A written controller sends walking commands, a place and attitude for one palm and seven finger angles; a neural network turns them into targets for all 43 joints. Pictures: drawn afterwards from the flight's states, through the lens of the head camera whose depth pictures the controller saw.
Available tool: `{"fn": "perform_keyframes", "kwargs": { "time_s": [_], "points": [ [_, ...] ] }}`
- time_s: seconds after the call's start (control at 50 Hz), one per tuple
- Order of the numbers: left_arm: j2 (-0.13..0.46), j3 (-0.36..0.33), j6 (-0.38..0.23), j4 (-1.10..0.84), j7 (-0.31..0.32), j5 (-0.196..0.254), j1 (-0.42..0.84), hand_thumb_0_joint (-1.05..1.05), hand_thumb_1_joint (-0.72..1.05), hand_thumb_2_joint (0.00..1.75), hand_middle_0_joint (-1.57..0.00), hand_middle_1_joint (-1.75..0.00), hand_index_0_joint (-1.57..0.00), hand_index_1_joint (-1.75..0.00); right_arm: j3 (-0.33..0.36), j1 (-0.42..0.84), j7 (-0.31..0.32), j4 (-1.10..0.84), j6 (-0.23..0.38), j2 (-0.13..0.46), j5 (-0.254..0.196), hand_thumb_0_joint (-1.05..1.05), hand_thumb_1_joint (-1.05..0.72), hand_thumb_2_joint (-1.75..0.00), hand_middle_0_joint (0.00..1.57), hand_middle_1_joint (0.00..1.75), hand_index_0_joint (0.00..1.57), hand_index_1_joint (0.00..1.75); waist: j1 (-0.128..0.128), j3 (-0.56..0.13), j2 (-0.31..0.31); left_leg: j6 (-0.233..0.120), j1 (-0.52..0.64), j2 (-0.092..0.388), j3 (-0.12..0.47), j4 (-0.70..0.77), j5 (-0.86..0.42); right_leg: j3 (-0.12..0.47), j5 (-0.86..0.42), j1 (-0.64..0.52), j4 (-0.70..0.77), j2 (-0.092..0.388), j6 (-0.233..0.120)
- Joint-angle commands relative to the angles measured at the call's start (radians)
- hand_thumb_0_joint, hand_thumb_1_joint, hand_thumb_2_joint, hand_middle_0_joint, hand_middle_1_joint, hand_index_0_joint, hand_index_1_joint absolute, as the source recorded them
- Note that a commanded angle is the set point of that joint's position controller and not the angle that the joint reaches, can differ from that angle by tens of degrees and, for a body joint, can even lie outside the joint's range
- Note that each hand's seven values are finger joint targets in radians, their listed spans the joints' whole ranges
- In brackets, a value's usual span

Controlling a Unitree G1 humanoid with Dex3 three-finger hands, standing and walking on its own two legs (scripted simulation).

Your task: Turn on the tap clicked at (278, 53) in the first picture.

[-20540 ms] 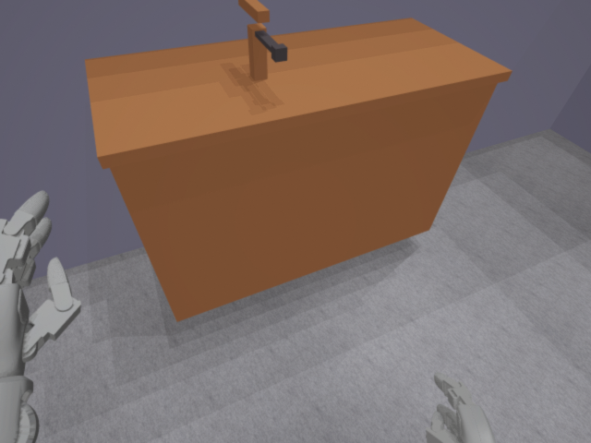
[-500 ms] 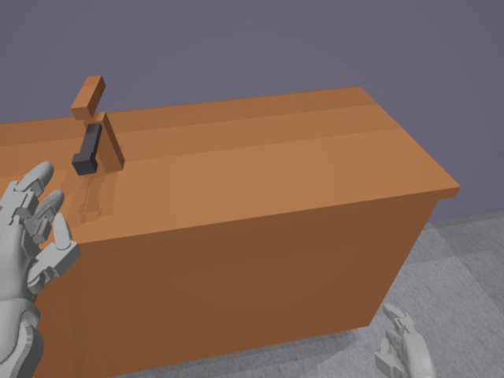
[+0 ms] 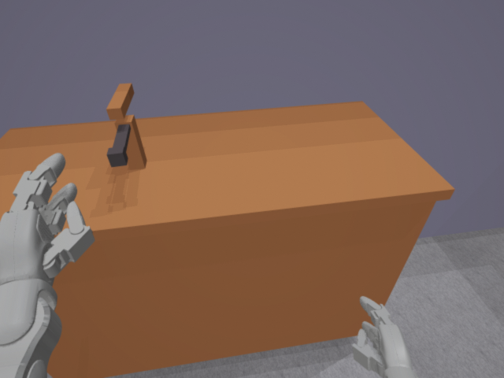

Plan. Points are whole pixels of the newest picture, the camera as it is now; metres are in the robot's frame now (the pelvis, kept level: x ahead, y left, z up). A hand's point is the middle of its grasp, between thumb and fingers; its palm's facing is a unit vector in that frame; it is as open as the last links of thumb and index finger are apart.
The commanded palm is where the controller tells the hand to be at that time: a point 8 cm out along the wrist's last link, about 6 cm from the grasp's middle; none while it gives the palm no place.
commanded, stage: turn the palm inward beside the body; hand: left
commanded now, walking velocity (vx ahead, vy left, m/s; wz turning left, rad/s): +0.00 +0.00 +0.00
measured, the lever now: (117, 156) +0.41 +0.34 +0.16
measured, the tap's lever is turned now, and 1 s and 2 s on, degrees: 4 4 4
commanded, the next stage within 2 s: reach beside the lever's end, fingers flat in 0.66 s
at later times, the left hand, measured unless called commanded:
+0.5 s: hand (98, 225) +0.20 +0.23 +0.21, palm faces +0.48 -0.87 -0.08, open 7.5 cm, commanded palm +0.15 +0.27 +0.22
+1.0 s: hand (97, 220) +0.21 +0.25 +0.20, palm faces +0.53 -0.85 -0.07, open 7.5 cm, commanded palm +0.18 +0.28 +0.21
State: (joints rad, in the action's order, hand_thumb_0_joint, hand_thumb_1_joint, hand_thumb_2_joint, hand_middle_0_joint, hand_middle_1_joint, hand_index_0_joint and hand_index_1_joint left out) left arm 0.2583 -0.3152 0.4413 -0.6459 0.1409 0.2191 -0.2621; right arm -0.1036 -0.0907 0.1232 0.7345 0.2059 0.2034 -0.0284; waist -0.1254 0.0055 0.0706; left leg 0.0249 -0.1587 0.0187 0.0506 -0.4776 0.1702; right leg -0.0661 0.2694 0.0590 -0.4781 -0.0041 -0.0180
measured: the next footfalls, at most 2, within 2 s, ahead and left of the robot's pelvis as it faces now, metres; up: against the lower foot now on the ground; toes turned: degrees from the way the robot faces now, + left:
none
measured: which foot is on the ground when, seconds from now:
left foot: down 0.00-1.00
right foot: down 0.00-1.00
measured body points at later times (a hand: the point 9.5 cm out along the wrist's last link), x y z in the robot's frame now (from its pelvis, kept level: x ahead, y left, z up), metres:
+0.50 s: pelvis +0.02 +0.00 +0.00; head -0.04 -0.03 +0.45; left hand +0.17 +0.28 +0.22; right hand +0.26 -0.18 -0.05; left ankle +0.07 +0.13 -0.74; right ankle +0.01 -0.11 -0.74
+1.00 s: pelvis +0.02 -0.02 +0.00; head -0.04 -0.04 +0.45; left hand +0.18 +0.29 +0.21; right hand +0.26 -0.21 -0.05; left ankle +0.07 +0.13 -0.74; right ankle +0.01 -0.11 -0.74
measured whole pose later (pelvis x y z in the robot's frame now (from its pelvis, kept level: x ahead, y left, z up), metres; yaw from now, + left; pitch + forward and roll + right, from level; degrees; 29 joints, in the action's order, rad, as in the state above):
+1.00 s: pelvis +0.02 -0.02 +0.00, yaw +0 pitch -8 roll +0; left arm 0.26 -0.39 0.53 -0.56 0.13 0.27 -0.21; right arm -0.08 -0.09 0.12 0.73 0.20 0.23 -0.05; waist -0.13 -0.01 0.08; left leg 0.04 -0.13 0.04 0.06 -0.46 0.19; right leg -0.07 0.28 0.02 -0.45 -0.02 -0.04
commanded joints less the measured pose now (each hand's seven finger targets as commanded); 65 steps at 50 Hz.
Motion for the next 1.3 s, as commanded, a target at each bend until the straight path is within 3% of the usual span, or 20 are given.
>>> {"fn": "perform_keyframes", "kwargs": {
  "time_s": [0.0, 0.18, 0.24, 0.38, 0.42, 0.44, 0.52, 0.54, 0.56, 0.64, 0.72, 0.84, 0.98, 1.04, 1.06, 1.08, 1.2, 1.24, 1.26, 1.28],
  "points": [
    [0.156, -0.064, -0.041, -0.221, -0.001, 0.003, 0.200, 0.00, 0.90, 0.90, -0.20, -0.30, -0.20, -0.30, 0.041, 0.266, 0.013, -0.186, 0.069, 0.088, -0.003, 0.00, -0.90, -0.90, 0.20, 0.30, 0.20, 0.30, 0.002, -0.028, 0.019, -0.025, 0.023, -0.045, -0.042, 0.108, 0.178, 0.006, 0.173, 0.118, 0.172, -0.012, 0.013],
    [0.145, -0.076, 0.011, -0.203, -0.006, 0.034, 0.224, 0.00, 0.90, 0.90, -0.20, -0.30, -0.20, -0.30, 0.041, 0.280, 0.016, -0.178, 0.076, 0.091, -0.012, 0.00, -0.90, -0.90, 0.20, 0.30, 0.20, 0.30, -0.004, -0.005, -0.019, -0.027, 0.027, -0.045, -0.037, 0.103, 0.156, 0.007, 0.162, 0.124, 0.187, -0.011, 0.016],
    [0.160, -0.092, 0.020, -0.228, -0.002, 0.036, 0.238, 0.00, 0.90, 0.90, -0.20, -0.30, -0.20, -0.30, 0.043, 0.283, 0.012, -0.178, 0.081, 0.094, -0.012, 0.00, -0.90, -0.90, 0.20, 0.30, 0.20, 0.30, -0.009, -0.028, 0.017, -0.026, 0.042, -0.046, -0.037, 0.098, 0.132, 0.008, 0.132, 0.113, 0.186, -0.011, 0.012],
    [0.138, -0.072, 0.019, -0.249, -0.011, 0.028, 0.182, 0.00, 0.90, 0.90, -0.20, -0.30, -0.20, -0.30, 0.044, 0.249, 0.002, -0.189, 0.078, 0.100, -0.008, 0.00, -0.90, -0.90, 0.20, 0.30, 0.20, 0.30, -0.002, -0.084, -0.003, -0.034, 0.088, -0.037, -0.037, 0.085, -0.043, -0.007, -0.057, 0.078, 0.144, -0.016, 0.007],
    [0.140, -0.077, 0.022, -0.247, -0.015, 0.032, 0.188, 0.00, 0.90, 0.90, -0.20, -0.30, -0.20, -0.30, 0.046, 0.247, 0.001, -0.190, 0.071, 0.102, -0.008, 0.00, -0.90, -0.90, 0.20, 0.30, 0.20, 0.30, 0.000, -0.084, -0.012, -0.034, 0.094, -0.036, -0.035, 0.084, -0.060, -0.009, -0.079, 0.079, 0.141, -0.017, 0.007],
    [0.150, -0.090, 0.026, -0.247, -0.014, 0.032, 0.186, 0.00, 0.90, 0.90, -0.20, -0.30, -0.20, -0.30, 0.046, 0.250, -0.004, -0.189, 0.071, 0.102, -0.011, 0.00, -0.90, -0.90, 0.20, 0.30, 0.20, 0.30, -0.004, -0.076, 0.022, -0.031, 0.093, -0.036, -0.035, 0.081, -0.065, -0.007, -0.080, 0.081, 0.144, -0.019, 0.004],
    [0.140, -0.088, 0.031, -0.235, -0.014, 0.036, 0.196, 0.00, 0.90, 0.90, -0.20, -0.30, -0.20, -0.30, 0.047, 0.246, 0.000, -0.195, 0.062, 0.101, -0.012, 0.00, -0.90, -0.90, 0.20, 0.30, 0.20, 0.30, -0.002, -0.080, -0.034, -0.034, 0.095, -0.036, -0.037, 0.081, -0.085, -0.009, -0.103, 0.076, 0.139, -0.018, 0.008],
    [0.159, -0.109, 0.034, -0.244, -0.011, 0.037, 0.193, 0.00, 0.90, 0.90, -0.20, -0.30, -0.20, -0.30, 0.047, 0.251, -0.004, -0.196, 0.063, 0.102, -0.013, 0.00, -0.90, -0.90, 0.20, 0.30, 0.20, 0.30, -0.007, -0.085, 0.003, -0.032, 0.100, -0.036, -0.037, 0.076, -0.096, -0.005, -0.113, 0.074, 0.142, -0.019, 0.005],
    [0.128, -0.078, 0.032, -0.248, -0.015, 0.038, 0.197, 0.00, 0.90, 0.90, -0.20, -0.30, -0.20, -0.30, 0.044, 0.250, -0.004, -0.200, 0.062, 0.097, -0.014, 0.00, -0.90, -0.90, 0.20, 0.30, 0.20, 0.30, -0.003, -0.092, -0.005, -0.033, 0.102, -0.037, -0.037, 0.078, -0.108, -0.008, -0.127, 0.068, 0.131, -0.016, 0.005],
    [0.158, -0.107, 0.031, -0.251, -0.015, 0.039, 0.182, 0.00, 0.90, 0.90, -0.20, -0.30, -0.20, -0.30, 0.049, 0.243, -0.010, -0.201, 0.061, 0.105, -0.013, 0.00, -0.90, -0.90, 0.20, 0.30, 0.20, 0.30, -0.006, -0.109, -0.011, -0.035, 0.112, -0.036, -0.041, 0.064, -0.138, -0.005, -0.168, 0.062, 0.129, -0.018, 0.007],
    [0.144, -0.095, 0.022, -0.256, -0.022, 0.045, 0.179, 0.00, 0.90, 0.90, -0.20, -0.30, -0.20, -0.30, 0.052, 0.234, -0.010, -0.203, 0.059, 0.104, -0.015, 0.00, -0.90, -0.90, 0.20, 0.30, 0.20, 0.30, -0.002, -0.117, -0.023, -0.038, 0.114, -0.037, -0.046, 0.056, -0.165, -0.003, -0.221, 0.053, 0.117, -0.012, 0.010],
    [0.190, -0.163, 0.029, -0.161, -0.015, 0.051, 0.203, 0.00, 0.90, 0.90, -0.20, -0.30, -0.20, -0.30, 0.056, 0.231, -0.004, -0.189, 0.049, 0.107, -0.023, 0.00, -0.90, -0.90, 0.20, 0.30, 0.20, 0.30, 0.001, -0.059, -0.029, -0.036, 0.085, -0.036, -0.048, 0.058, -0.113, 0.011, -0.149, 0.084, 0.149, -0.017, 0.011],
    [0.172, -0.103, -0.011, -0.074, -0.021, 0.040, 0.364, 0.00, 0.90, 0.90, -0.20, -0.30, -0.20, -0.30, 0.057, 0.224, 0.021, -0.176, 0.070, 0.105, -0.027, 0.00, -0.90, -0.90, 0.20, 0.30, 0.20, 0.30, 0.028, -0.028, 0.003, -0.040, 0.091, -0.043, -0.047, 0.075, -0.001, 0.028, 0.002, 0.130, 0.187, -0.010, 0.015],
    [0.215, -0.129, -0.023, -0.029, -0.016, 0.029, 0.402, 0.00, 0.90, 0.90, -0.20, -0.30, -0.20, -0.30, 0.062, 0.219, 0.029, -0.168, 0.081, 0.110, -0.026, 0.00, -0.90, -0.90, 0.20, 0.30, 0.20, 0.30, 0.026, -0.030, 0.009, -0.038, 0.088, -0.043, -0.045, 0.081, 0.031, 0.038, 0.048, 0.128, 0.206, -0.009, 0.014],
    [0.189, -0.094, -0.028, -0.035, -0.020, 0.025, 0.429, 0.00, 0.90, 0.90, -0.20, -0.30, -0.20, -0.30, 0.060, 0.225, 0.032, -0.171, 0.081, 0.103, -0.025, 0.00, -0.90, -0.90, 0.20, 0.30, 0.20, 0.30, 0.028, -0.050, 0.019, -0.040, 0.094, -0.048, -0.046, 0.090, 0.042, 0.038, 0.058, 0.119, 0.201, -0.006, 0.013],
    [0.199, -0.101, -0.030, -0.006, -0.016, 0.021, 0.433, 0.00, 0.90, 0.90, -0.20, -0.30, -0.20, -0.30, 0.059, 0.219, 0.035, -0.168, 0.083, 0.107, -0.022, 0.00, -0.90, -0.90, 0.20, 0.30, 0.20, 0.30, 0.028, -0.039, -0.006, -0.040, 0.086, -0.047, -0.041, 0.093, 0.046, 0.036, 0.062, 0.117, 0.202, -0.007, 0.013],
    [0.237, -0.158, -0.028, 0.064, -0.005, 0.020, 0.419, 0.00, 0.90, 0.90, -0.20, -0.29, -0.20, -0.29, 0.068, 0.202, 0.037, -0.169, 0.072, 0.113, -0.017, 0.00, -0.90, -0.90, 0.20, 0.30, 0.20, 0.30, 0.013, -0.106, -0.038, -0.042, 0.093, -0.044, -0.049, 0.099, -0.032, 0.026, -0.032, 0.064, 0.181, -0.011, 0.014],
    [0.275, -0.207, -0.023, 0.082, 0.000, 0.021, 0.396, 0.00, 0.90, 0.90, -0.20, -0.29, -0.20, -0.29, 0.072, 0.190, 0.029, -0.169, 0.063, 0.114, -0.019, 0.00, -0.90, -0.90, 0.20, 0.30, 0.20, 0.30, 0.003, -0.130, -0.004, -0.038, 0.098, -0.043, -0.053, 0.097, -0.075, 0.021, -0.090, 0.044, 0.169, -0.015, 0.010],
    [0.238, -0.171, -0.023, 0.087, -0.005, 0.022, 0.399, 0.00, 0.90, 0.90, -0.19, -0.29, -0.19, -0.29, 0.067, 0.190, 0.029, -0.173, 0.059, 0.109, -0.022, 0.00, -0.90, -0.90, 0.20, 0.30, 0.20, 0.30, 0.012, -0.122, -0.021, -0.041, 0.093, -0.044, -0.055, 0.101, -0.087, 0.018, -0.114, 0.043, 0.158, -0.015, 0.012],
    [0.246, -0.180, -0.024, 0.097, -0.005, 0.024, 0.409, 0.00, 0.90, 0.90, -0.19, -0.28, -0.19, -0.28, 0.070, 0.183, 0.028, -0.173, 0.057, 0.113, -0.022, 0.00, -0.90, -0.90, 0.20, 0.30, 0.20, 0.30, 0.015, -0.119, -0.026, -0.041, 0.096, -0.043, -0.056, 0.099, -0.101, 0.017, -0.140, 0.046, 0.152, -0.016, 0.013]
  ]
}}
